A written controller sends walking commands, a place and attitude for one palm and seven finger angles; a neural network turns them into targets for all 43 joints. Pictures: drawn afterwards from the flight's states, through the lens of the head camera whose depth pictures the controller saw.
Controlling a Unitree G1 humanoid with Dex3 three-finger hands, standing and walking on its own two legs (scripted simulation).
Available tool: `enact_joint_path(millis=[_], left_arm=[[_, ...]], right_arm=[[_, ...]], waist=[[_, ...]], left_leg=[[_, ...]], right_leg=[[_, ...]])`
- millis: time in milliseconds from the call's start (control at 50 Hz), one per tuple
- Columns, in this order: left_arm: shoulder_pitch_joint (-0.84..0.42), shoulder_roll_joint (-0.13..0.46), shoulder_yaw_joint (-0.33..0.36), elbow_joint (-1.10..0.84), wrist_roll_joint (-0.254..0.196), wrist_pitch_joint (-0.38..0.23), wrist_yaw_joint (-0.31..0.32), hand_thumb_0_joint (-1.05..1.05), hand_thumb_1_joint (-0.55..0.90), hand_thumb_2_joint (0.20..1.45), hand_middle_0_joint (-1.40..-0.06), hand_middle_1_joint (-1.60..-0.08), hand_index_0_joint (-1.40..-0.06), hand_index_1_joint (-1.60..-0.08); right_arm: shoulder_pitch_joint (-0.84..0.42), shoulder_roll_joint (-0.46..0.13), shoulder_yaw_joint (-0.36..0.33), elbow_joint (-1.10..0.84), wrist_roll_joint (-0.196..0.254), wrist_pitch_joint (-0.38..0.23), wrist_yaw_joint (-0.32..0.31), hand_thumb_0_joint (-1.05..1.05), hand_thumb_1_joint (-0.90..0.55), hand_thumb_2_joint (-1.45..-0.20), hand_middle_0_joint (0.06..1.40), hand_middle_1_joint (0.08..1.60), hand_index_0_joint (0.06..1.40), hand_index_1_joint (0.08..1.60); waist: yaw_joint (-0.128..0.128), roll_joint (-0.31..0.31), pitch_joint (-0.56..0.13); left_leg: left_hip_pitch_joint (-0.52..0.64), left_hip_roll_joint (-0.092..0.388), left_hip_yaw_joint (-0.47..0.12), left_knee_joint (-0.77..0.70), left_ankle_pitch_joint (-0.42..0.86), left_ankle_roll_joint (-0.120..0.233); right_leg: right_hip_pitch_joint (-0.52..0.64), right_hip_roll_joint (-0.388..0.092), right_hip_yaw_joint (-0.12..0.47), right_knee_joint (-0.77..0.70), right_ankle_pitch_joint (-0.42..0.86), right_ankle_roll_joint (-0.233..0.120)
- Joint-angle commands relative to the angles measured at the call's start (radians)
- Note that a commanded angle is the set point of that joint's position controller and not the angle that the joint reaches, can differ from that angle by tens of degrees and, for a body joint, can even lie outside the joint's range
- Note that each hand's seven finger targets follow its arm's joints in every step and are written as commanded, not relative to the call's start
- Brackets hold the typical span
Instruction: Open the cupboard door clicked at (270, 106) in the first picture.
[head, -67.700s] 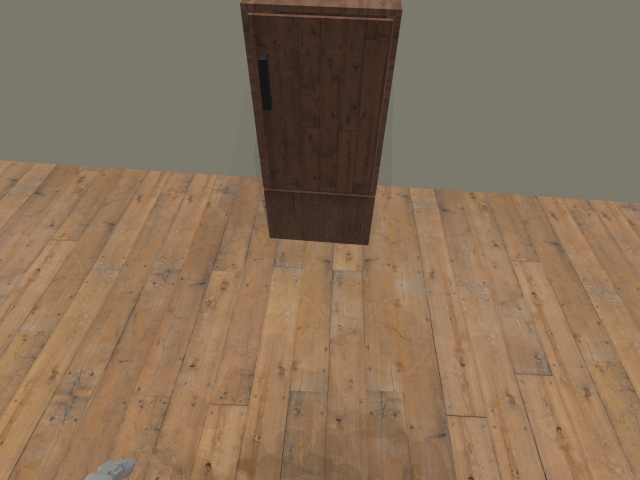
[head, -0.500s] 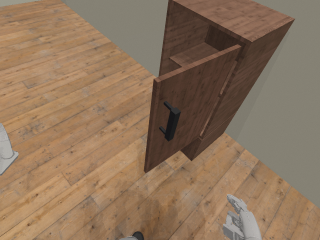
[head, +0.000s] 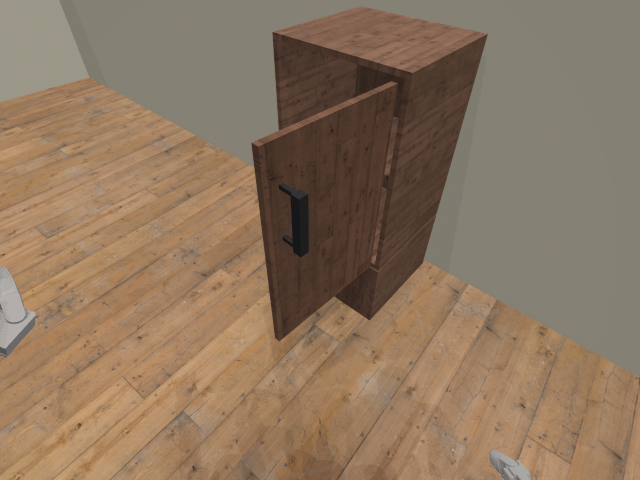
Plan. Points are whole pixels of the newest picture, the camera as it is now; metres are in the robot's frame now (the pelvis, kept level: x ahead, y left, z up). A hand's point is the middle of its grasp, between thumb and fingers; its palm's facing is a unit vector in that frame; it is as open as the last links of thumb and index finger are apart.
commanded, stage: stop stepping back and stand still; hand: left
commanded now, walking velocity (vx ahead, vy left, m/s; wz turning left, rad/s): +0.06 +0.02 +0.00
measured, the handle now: (293, 220) +0.60 +0.06 -0.02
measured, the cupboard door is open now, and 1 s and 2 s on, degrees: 86 86 86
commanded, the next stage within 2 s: let the arm hang, fingers relaxed in 0.48 s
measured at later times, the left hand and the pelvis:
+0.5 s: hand (22, 373) +0.17 +0.25 +0.18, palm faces +0.41 -0.78 -0.48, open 7.4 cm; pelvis -0.02 +0.00 +0.01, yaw +1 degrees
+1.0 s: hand out of the picture -0.04 +0.20 -0.16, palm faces +0.10 -0.98 -0.16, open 6.9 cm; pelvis -0.06 +0.02 +0.02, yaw +3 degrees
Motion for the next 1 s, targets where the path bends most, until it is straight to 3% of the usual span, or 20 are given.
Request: enact_joint_path(millis=[0, 40, 80, 160, 220, 240, 280, 320, 380, 460, 480, 540, 560, 600, 640, 720, 760, 860, 920, 980], left_arm=[[0.090, 0.199, 0.093, -0.348, 0.017, -0.094, 0.009, 0.000, 0.900, 0.900, -0.200, -0.300, -0.200, -0.300], [0.113, 0.198, 0.119, -0.382, 0.017, -0.113, 0.002, 0.000, 0.900, 0.900, -0.200, -0.300, -0.200, -0.300], [0.071, 0.239, 0.138, -0.385, 0.033, -0.151, 0.015, 0.000, 0.900, 0.900, -0.200, -0.300, -0.200, -0.300], [0.005, 0.190, 0.119, -0.234, 0.052, -0.162, 0.050, 0.000, 0.900, 0.900, -0.200, -0.300, -0.200, -0.300], [0.031, 0.156, 0.094, -0.204, 0.031, -0.140, 0.051, 0.000, 0.900, 0.900, -0.200, -0.300, -0.200, -0.300], [0.045, 0.162, 0.100, -0.220, 0.026, -0.144, 0.049, 0.000, 0.900, 0.900, -0.200, -0.300, -0.200, -0.300], [0.042, 0.148, 0.077, -0.225, 0.026, -0.143, 0.039, 0.000, 0.900, 0.900, -0.200, -0.300, -0.200, -0.300], [0.065, 0.152, 0.070, -0.272, 0.039, -0.124, 0.034, 0.000, 0.900, 0.900, -0.200, -0.300, -0.200, -0.300], [0.065, 0.189, 0.111, -0.325, 0.046, -0.120, 0.030, 0.000, 0.900, 0.900, -0.200, -0.300, -0.200, -0.300], [0.136, 0.172, 0.115, -0.305, 0.029, -0.125, 0.035, 0.000, 0.900, 0.900, -0.200, -0.300, -0.200, -0.300], [0.124, 0.192, 0.138, -0.303, 0.031, -0.131, 0.041, 0.000, 0.900, 0.900, -0.200, -0.300, -0.200, -0.300], [0.089, 0.157, 0.112, -0.254, 0.034, -0.137, 0.046, 0.000, 0.900, 0.900, -0.200, -0.300, -0.200, -0.300], [-0.007, -0.036, -0.303, 0.470, 0.135, 0.030, -0.107, 0.000, 0.900, 0.900, -0.200, -0.300, -0.200, -0.300], [0.063, -0.094, -0.321, 0.496, 0.107, 0.113, -0.140, 0.000, 0.900, 0.900, -0.200, -0.300, -0.200, -0.300], [0.019, -0.121, -0.351, 0.585, 0.110, 0.123, -0.140, 0.000, 0.900, 0.900, -0.200, -0.300, -0.200, -0.300], [-0.098, -0.075, -0.355, 0.806, 0.110, 0.114, -0.138, 0.000, 0.900, 0.900, -0.200, -0.300, -0.200, -0.300], [-0.126, -0.075, -0.368, 0.931, 0.102, 0.121, -0.127, 0.000, 0.900, 0.900, -0.200, -0.300, -0.200, -0.300], [-0.127, -0.104, -0.395, 1.171, 0.083, 0.134, -0.121, 0.000, 0.900, 0.900, -0.200, -0.300, -0.200, -0.300], [-0.114, -0.131, -0.390, 1.263, 0.086, 0.137, -0.123, 0.000, 0.900, 0.900, -0.200, -0.300, -0.200, -0.300], [-0.120, -0.134, -0.398, 1.330, 0.088, 0.136, -0.127, 0.000, 0.900, 0.900, -0.200, -0.300, -0.200, -0.300]], right_arm=[[-0.183, -0.132, -0.074, -0.184, 0.014, -0.035, 0.011, 0.000, -0.900, -0.900, 0.200, 0.300, 0.200, 0.300], [-0.145, -0.111, -0.069, -0.142, 0.009, -0.044, 0.023, 0.000, -0.900, -0.900, 0.200, 0.300, 0.200, 0.300], [-0.143, -0.083, -0.040, -0.161, 0.011, -0.061, 0.012, 0.000, -0.900, -0.900, 0.200, 0.300, 0.200, 0.300], [-0.136, -0.071, -0.045, -0.146, 0.000, -0.101, -0.023, 0.000, -0.900, -0.900, 0.200, 0.300, 0.200, 0.300], [-0.111, -0.106, -0.064, -0.145, 0.001, -0.103, -0.022, 0.000, -0.900, -0.900, 0.200, 0.300, 0.200, 0.300], [-0.111, -0.127, -0.072, -0.157, 0.003, -0.093, -0.019, 0.000, -0.900, -0.900, 0.200, 0.300, 0.200, 0.300], [-0.091, -0.127, -0.070, -0.165, 0.012, -0.089, 0.002, 0.000, -0.900, -0.900, 0.200, 0.300, 0.200, 0.300], [-0.118, -0.105, -0.058, -0.153, -0.003, -0.087, 0.008, 0.000, -0.900, -0.900, 0.200, 0.300, 0.200, 0.300], [-0.158, -0.117, -0.046, -0.172, 0.012, -0.096, 0.008, 0.000, -0.900, -0.900, 0.200, 0.300, 0.200, 0.300], [-0.154, -0.084, -0.054, -0.195, 0.014, -0.070, 0.022, 0.000, -0.900, -0.900, 0.200, 0.300, 0.200, 0.300], [-0.161, -0.088, -0.056, -0.196, 0.016, -0.063, 0.021, 0.000, -0.900, -0.900, 0.200, 0.300, 0.200, 0.300], [-0.154, -0.067, -0.030, -0.190, 0.008, -0.056, 0.008, 0.000, -0.900, -0.900, 0.200, 0.300, 0.200, 0.300], [-0.171, -0.194, -0.077, 0.058, -0.007, -0.075, 0.105, 0.000, -0.900, -0.900, 0.200, 0.300, 0.200, 0.300], [-0.068, -0.170, -0.083, 0.023, -0.005, -0.017, 0.083, 0.000, -0.900, -0.900, 0.200, 0.300, 0.200, 0.300], [-0.132, -0.175, -0.065, 0.031, -0.018, 0.012, 0.073, 0.000, -0.900, -0.900, 0.200, 0.300, 0.200, 0.300], [-0.120, -0.142, -0.042, 0.051, -0.029, 0.047, 0.056, 0.000, -0.900, -0.900, 0.200, 0.300, 0.200, 0.300], [-0.096, -0.118, -0.035, 0.096, -0.028, 0.069, 0.050, 0.000, -0.900, -0.900, 0.200, 0.300, 0.200, 0.300], [-0.118, -0.079, -0.008, 0.206, -0.024, 0.086, 0.043, 0.000, -0.900, -0.900, 0.200, 0.300, 0.200, 0.300], [-0.086, -0.059, -0.013, 0.252, -0.026, 0.099, 0.038, 0.000, -0.900, -0.900, 0.200, 0.300, 0.200, 0.300], [-0.046, -0.059, -0.020, 0.286, -0.023, 0.109, 0.037, 0.000, -0.900, -0.900, 0.200, 0.300, 0.200, 0.300]], waist=[[0.076, -0.220, 0.126], [0.032, -0.062, 0.119], [0.032, -0.016, 0.067], [0.068, -0.083, -0.025], [0.043, -0.070, -0.109], [0.037, 0.032, -0.148], [0.043, 0.131, -0.134], [0.043, 0.118, -0.040], [0.055, 0.102, 0.011], [0.042, -0.160, 0.012], [0.049, -0.127, 0.001], [0.041, -0.054, -0.016], [0.011, 0.009, 0.022], [0.028, 0.041, -0.042], [0.074, -0.023, -0.047], [0.063, -0.273, -0.102], [0.050, -0.236, -0.134], [0.070, 0.195, -0.013], [0.066, 0.244, 0.046], [0.061, 0.121, 0.104]], left_leg=[[-0.106, -0.035, -0.055, 0.677, -0.232, -0.061], [-0.184, 0.034, -0.094, 0.762, -0.161, -0.054], [-0.215, 0.092, -0.047, 0.495, -0.171, -0.044], [0.024, 0.031, 0.076, 0.129, -0.214, 0.011], [0.343, 0.038, 0.045, -0.103, -0.035, 0.052], [0.498, 0.147, -0.085, -0.056, 0.153, 0.104], [0.584, 0.326, -0.305, -0.054, 0.408, 0.198], [0.374, 0.295, -0.252, -0.088, 0.352, 0.163], [0.125, 0.202, -0.090, -0.080, 0.028, 0.068], [0.058, 0.050, -0.020, 0.237, -0.245, -0.018], [0.033, 0.051, -0.037, 0.287, -0.304, -0.022], [0.094, 0.073, -0.053, 0.078, -0.239, -0.010], [0.067, 0.098, -0.080, 0.207, -0.062, 0.015], [0.200, 0.141, -0.156, 0.083, 0.235, 0.048], [0.097, 0.223, -0.254, 0.016, 0.196, 0.113], [0.146, 0.100, -0.136, 0.083, 0.186, 0.045], [0.217, 0.070, -0.095, 0.057, 0.134, 0.021], [0.212, 0.117, -0.159, -0.092, 0.098, 0.042], [0.166, 0.116, -0.169, -0.147, -0.118, 0.037], [0.136, 0.118, -0.184, -0.186, -0.257, 0.033]], right_leg=[[-0.410, -0.431, 0.572, -0.579, -0.298, -0.121], [-0.373, -0.361, 0.375, -0.492, -0.106, -0.088], [-0.105, -0.293, 0.228, -0.369, 0.262, -0.079], [0.037, -0.264, 0.206, -0.224, 0.698, -0.053], [-0.036, -0.200, 0.127, -0.018, 0.819, 0.056], [-0.179, -0.141, 0.087, 0.092, 0.733, 0.105], [-0.415, -0.069, 0.057, 0.208, 0.102, 0.127], [-0.303, -0.071, 0.032, 0.053, 0.032, 0.079], [-0.068, -0.065, 0.010, -0.144, 0.277, 0.078], [-0.104, -0.301, 0.392, -0.342, 0.433, -0.040], [-0.081, -0.328, 0.414, -0.335, 0.530, -0.061], [-0.020, -0.269, 0.264, -0.244, 0.611, -0.051], [-0.160, -0.283, 0.107, -0.066, 0.824, -0.044], [-0.215, -0.170, 0.077, 0.015, 0.633, 0.006], [-0.196, -0.120, 0.051, 0.052, 0.338, 0.025], [-0.057, -0.206, 0.138, -0.073, 0.729, -0.008], [-0.036, -0.234, 0.136, -0.074, 0.827, -0.028], [-0.053, -0.152, 0.099, -0.174, 0.369, 0.016], [-0.051, -0.148, 0.088, -0.242, 0.277, 0.001], [-0.075, -0.142, 0.085, -0.281, 0.208, -0.002]])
